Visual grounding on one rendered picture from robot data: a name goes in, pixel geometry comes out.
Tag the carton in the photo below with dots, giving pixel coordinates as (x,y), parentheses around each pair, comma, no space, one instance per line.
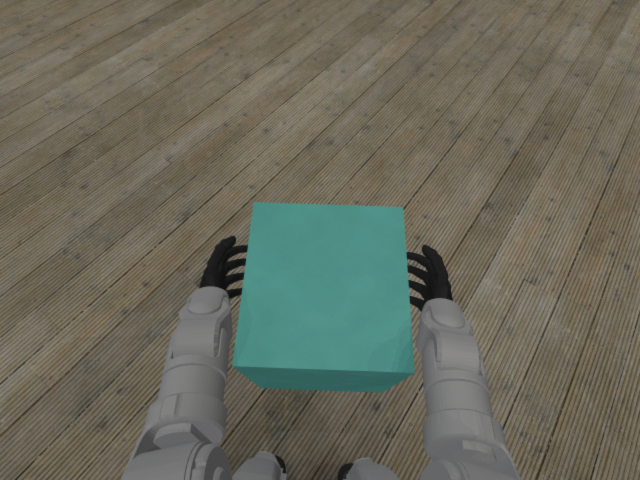
(325,300)

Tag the robot shin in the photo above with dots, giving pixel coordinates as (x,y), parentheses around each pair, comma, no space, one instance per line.
(360,462)
(267,455)

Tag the right robot hand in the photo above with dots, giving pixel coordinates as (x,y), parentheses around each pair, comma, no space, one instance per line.
(435,278)

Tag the left robot upper arm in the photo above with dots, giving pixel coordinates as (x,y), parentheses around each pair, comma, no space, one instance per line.
(200,460)

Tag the right robot upper arm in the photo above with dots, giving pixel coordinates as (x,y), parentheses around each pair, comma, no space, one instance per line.
(451,468)

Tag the robot left forearm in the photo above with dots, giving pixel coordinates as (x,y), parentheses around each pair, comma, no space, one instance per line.
(190,406)

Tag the left robot hand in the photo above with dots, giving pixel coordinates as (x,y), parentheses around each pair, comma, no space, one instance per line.
(218,267)

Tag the robot left shin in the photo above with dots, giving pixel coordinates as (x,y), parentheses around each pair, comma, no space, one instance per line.
(267,455)

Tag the robot right shin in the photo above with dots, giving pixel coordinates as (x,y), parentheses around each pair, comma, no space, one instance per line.
(360,462)

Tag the robot right forearm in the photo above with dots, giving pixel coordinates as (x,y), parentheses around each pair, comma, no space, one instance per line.
(460,420)

